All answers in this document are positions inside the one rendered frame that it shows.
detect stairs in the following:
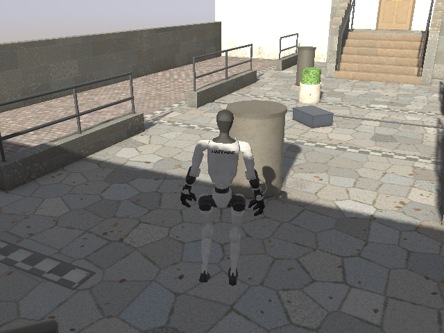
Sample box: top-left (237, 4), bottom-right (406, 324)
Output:
top-left (334, 32), bottom-right (429, 85)

